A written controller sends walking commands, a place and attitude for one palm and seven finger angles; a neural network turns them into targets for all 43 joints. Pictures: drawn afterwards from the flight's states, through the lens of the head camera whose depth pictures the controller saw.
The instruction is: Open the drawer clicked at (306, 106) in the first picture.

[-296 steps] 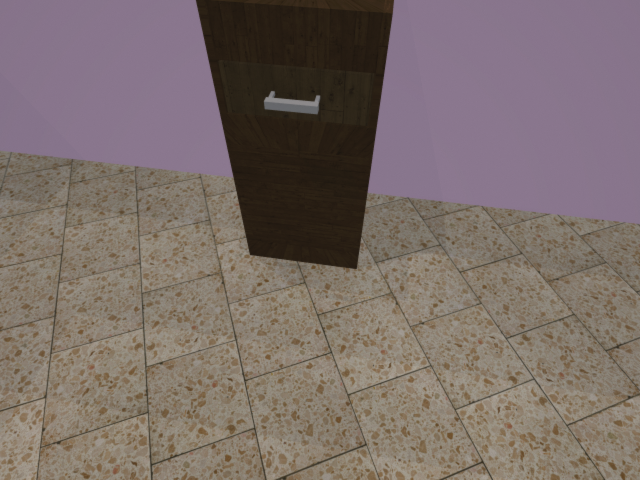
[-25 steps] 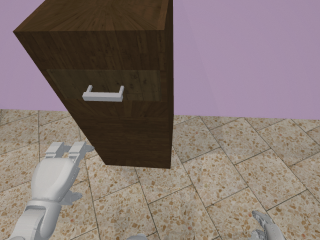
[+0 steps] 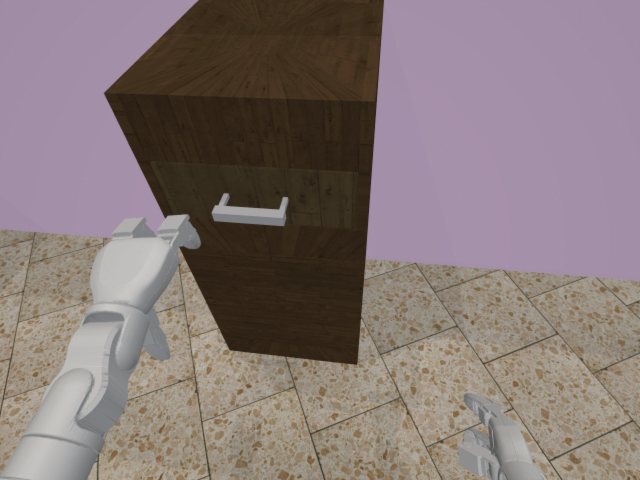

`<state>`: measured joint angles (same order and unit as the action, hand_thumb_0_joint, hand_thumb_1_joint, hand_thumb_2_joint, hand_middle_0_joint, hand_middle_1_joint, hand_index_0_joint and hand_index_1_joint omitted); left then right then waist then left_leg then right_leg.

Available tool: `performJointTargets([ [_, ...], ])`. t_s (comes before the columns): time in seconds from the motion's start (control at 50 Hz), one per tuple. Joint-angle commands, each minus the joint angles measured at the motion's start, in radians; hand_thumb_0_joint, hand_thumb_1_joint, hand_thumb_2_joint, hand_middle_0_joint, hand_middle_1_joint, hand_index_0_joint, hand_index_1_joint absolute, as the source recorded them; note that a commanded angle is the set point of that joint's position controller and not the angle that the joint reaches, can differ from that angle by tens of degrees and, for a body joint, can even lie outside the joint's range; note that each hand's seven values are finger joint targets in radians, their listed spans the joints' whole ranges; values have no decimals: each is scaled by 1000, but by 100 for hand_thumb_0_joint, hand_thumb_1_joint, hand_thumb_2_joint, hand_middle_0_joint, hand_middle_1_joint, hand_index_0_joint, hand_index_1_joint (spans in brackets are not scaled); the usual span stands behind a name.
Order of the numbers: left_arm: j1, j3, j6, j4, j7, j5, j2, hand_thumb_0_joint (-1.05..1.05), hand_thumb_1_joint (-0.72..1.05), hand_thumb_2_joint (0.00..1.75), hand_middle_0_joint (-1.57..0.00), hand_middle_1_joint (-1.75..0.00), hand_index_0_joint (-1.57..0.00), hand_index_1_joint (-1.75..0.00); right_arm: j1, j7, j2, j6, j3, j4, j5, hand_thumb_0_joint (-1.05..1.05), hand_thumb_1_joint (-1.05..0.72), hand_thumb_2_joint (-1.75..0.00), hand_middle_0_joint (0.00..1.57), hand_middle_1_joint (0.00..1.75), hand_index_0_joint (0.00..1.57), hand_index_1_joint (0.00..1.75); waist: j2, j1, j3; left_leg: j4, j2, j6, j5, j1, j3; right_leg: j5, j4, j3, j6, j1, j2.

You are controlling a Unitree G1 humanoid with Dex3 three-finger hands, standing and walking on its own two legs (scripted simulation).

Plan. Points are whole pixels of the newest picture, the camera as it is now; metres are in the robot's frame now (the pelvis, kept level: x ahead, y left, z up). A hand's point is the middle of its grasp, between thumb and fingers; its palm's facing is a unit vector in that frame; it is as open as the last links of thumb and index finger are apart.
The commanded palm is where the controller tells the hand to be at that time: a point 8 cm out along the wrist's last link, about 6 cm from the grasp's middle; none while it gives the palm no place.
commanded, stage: raise the hand with hooked fingers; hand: left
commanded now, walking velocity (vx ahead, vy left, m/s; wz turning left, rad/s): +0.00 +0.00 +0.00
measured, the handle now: (252, 207) +0.57 +0.21 -0.03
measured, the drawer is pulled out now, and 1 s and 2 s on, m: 0.00 0.00 0.00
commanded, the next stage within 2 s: move the hooked fingers above the handle in 0.42 s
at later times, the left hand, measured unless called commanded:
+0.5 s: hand (168, 302) +0.29 +0.23 +0.09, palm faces +0.08 -0.08 -0.99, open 13.9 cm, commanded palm +0.26 +0.22 +0.14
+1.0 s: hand (203, 262) +0.37 +0.22 +0.05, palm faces -0.06 -0.05 -1.00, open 13.9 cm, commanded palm +0.35 +0.22 +0.12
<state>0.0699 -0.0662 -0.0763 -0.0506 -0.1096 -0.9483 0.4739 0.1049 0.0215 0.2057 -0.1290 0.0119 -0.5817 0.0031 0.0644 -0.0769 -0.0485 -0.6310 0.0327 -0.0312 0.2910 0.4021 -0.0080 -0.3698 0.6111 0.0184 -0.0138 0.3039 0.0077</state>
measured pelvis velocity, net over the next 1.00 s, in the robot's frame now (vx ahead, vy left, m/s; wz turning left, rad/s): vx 0.00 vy -0.02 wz -0.01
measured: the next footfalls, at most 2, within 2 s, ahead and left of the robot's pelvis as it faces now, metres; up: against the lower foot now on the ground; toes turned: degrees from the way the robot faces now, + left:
none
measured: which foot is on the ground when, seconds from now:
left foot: down 0.00-1.00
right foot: down 0.00-1.00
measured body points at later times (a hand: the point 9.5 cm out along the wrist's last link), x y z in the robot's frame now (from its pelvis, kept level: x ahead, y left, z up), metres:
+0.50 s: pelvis -0.02 -0.02 +0.00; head +0.00 -0.05 +0.45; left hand +0.28 +0.23 +0.14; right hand +0.15 -0.25 -0.12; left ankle +0.02 +0.10 -0.73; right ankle -0.03 -0.13 -0.73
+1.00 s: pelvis +0.00 -0.02 +0.00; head +0.04 -0.05 +0.45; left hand +0.37 +0.22 +0.11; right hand +0.13 -0.29 -0.13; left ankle +0.02 +0.10 -0.73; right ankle -0.03 -0.13 -0.73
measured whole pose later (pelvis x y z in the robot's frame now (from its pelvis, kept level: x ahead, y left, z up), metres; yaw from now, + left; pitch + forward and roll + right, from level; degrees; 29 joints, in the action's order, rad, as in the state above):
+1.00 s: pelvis +0.00 -0.02 +0.00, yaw +0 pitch +8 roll +0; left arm 0.35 -0.05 0.07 -0.47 -0.10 -0.96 0.49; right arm 0.21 0.05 0.26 -0.13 -0.05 -0.66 -0.01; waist 0.06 -0.02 -0.06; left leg -0.63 0.00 0.00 0.28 0.48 -0.01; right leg -0.37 0.63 0.01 0.02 0.40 -0.02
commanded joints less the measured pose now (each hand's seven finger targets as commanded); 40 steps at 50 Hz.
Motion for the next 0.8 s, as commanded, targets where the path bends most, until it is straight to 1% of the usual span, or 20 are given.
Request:
performJointTargets([
  [0.0, 315, 92, 10, 165, 12, 13, 179, 0, -50, 30, -30, -120, -30, -120, -71, 15, 136, 32, -49, 126, -2, 0, -90, -90, 20, 30, 20, 30, -12, 33, -228, 107, -24, 9, -317, -256, -26, 239, -93, -56, 52, 23, -47],
  [0.02, 290, 88, 12, 144, 24, 10, 174, 0, -50, 30, -30, -120, -30, -120, -71, 14, 136, 30, -50, 125, -1, 0, -90, -90, 20, 30, 20, 30, -11, 31, -217, 109, -21, 9, -312, -252, -23, 237, -99, -53, 52, 23, -47],
  [0.04, 262, 79, 15, 126, 38, 14, 161, 0, -50, 30, -30, -120, -30, -120, -67, 12, 136, 28, -49, 127, -2, 0, -90, -90, 20, 30, 20, 30, -30, 28, -203, 116, -20, 8, -294, -244, -21, 229, -105, -55, 51, 21, -47],
  [0.1, 216, 105, 51, 142, 60, 25, 178, 0, -50, 30, -30, -120, -30, -120, -66, 6, 140, 27, -51, 133, 0, 0, -90, -90, 20, 30, 20, 30, -40, 13, -203, 126, -18, 5, -294, -234, -17, 238, -114, -51, 52, -8, -45],
  [0.12, 229, 119, 69, 181, 57, 25, 193, 0, -50, 30, -30, -120, -30, -120, -70, 5, 143, 28, -52, 138, 1, 0, -90, -90, 20, 30, 20, 30, -28, 9, -217, 126, -16, 4, -296, -237, -16, 242, -114, -48, 52, -14, -44],
  [0.16, 237, 159, 106, 216, 37, 24, 226, 0, -50, 30, -30, -120, -30, -120, -74, 6, 143, 33, -55, 138, 7, 0, -90, -90, 20, 30, 20, 30, -14, 1, -222, 129, -14, 5, -295, -233, -17, 237, -117, -46, 55, -24, -46],
  [0.24, 258, 194, 153, 231, -33, 20, 234, 0, -50, 30, -30, -120, -30, -120, -68, 7, 137, 45, -62, 123, 7, 0, -90, -90, 20, 30, 20, 30, 10, -3, -222, 127, -13, 6, -271, -230, -17, 220, -110, -48, 56, 3, -47],
  [0.28, 266, 199, 150, 206, -67, 18, 229, 0, -50, 30, -30, -120, -30, -120, -65, 6, 137, 48, -65, 115, 3, 0, -90, -90, 20, 30, 20, 30, 19, -1, -214, 128, -9, 7, -230, -214, -15, 189, -112, -48, 56, 14, -46],
  [0.32, 263, 187, 134, 175, -89, 16, 213, 0, -50, 30, -30, -120, -30, -120, -65, 6, 138, 49, -72, 103, -1, 0, -90, -90, 20, 30, 20, 30, 7, 3, -216, 127, -8, 5, -212, -212, -2, 184, -118, -43, 54, 20, -46],
  [0.36, 258, 177, 108, 141, -96, 15, 205, 0, -50, 30, -30, -120, -30, -120, -65, 6, 142, 49, -74, 98, -5, 0, -90, -90, 20, 30, 20, 30, -27, 8, -220, 131, -5, 5, -188, -196, 1, 166, -125, -40, 51, 10, -46],
  [0.38, 257, 148, 95, 131, -92, 13, 184, 0, -50, 30, -30, -120, -30, -120, -67, 5, 142, 48, -72, 97, -9, 0, -90, -90, 20, 30, 20, 30, -32, 11, -216, 133, -5, 3, -176, -193, 6, 158, -127, -39, 49, 12, -43],
  [0.48, 261, 90, 65, 139, -48, 18, 166, 0, -50, 30, -30, -120, -30, -120, -86, 14, 144, 50, -66, 104, -12, 0, -90, -90, 20, 30, 20, 30, -56, 20, -210, 139, 2, -7, -151, -197, 17, 158, -150, -18, 41, -7, -34],
  [0.5, 254, 97, 68, 134, -38, 21, 178, 0, -50, 30, -30, -120, -30, -120, -85, 18, 143, 51, -65, 105, -11, 0, -90, -90, 20, 30, 20, 30, -68, 18, -200, 140, 4, -10, -150, -191, 19, 165, -154, -16, 39, -15, -32],
  [0.54, 314, 118, 75, 62, -24, 18, 216, 0, -50, 30, -30, -120, -30, -120, -83, 32, 147, 49, -56, 89, -12, 0, -90, -90, 20, 30, 20, 30, -113, 30, -136, 140, 8, -13, -118, -160, 24, 145, -168, -12, 33, 13, -31],
  [0.56, 351, 150, 84, 24, -22, 20, 250, 0, -50, 30, -30, -120, -30, -120, -77, 38, 151, 48, -54, 81, -14, 0, -90, -90, 20, 30, 20, 30, -128, 36, -110, 139, 10, -14, -94, -138, 28, 114, -181, -7, 31, 19, -30],
  [0.6, 456, 141, 108, -39, -20, 7, 260, 0, -50, 30, -30, -120, -30, -120, -68, 50, 147, 53, -49, 67, -16, 0, -90, -90, 20, 30, 20, 30, -113, 46, -90, 132, 14, -15, -60, -129, 30, 71, -182, -3, 29, 54, -26],
  [0.66, 553, 156, 156, -52, -36, -7, 284, 0, -50, 30, -30, -120, -30, -120, -44, 58, 142, 62, -60, 61, -11, 0, -90, -90, 20, 30, 20, 30, -26, 41, -182, 110, 18, -15, -87, -160, 28, 90, -158, -2, 37, 47, -30],
  [0.7, 583, 151, 180, -75, -48, -3, 275, 0, -50, 30, -30, -120, -30, -120, -23, 60, 138, 69, -66, 54, -11, 0, -90, -90, 20, 30, 20, 30, 1, 43, -239, 86, 19, -16, -132, -171, 28, 159, -133, 0, 39, 36, -28],
  [0.76, 582, 137, 187, -145, -52, -1, 246, 0, -50, 30, -30, -120, -30, -120, 7, 54, 144, 66, -77, 46, -9, 0, -90, -90, 20, 30, 20, 30, -19, 51, -273, 61, 20, -14, -184, -154, 27, 240, -106, -7, 40, 33, -35],
  [0.78, 569, 130, 181, -177, -51, 1, 238, 0, -50, 30, -30, -120, -30, -120, 12, 52, 146, 63, -78, 44, -12, 0, -90, -90, 20, 30, 20, 30, -28, 52, -258, 56, 17, -14, -190, -141, 31, 256, -101, -7, 39, 43, -34],
])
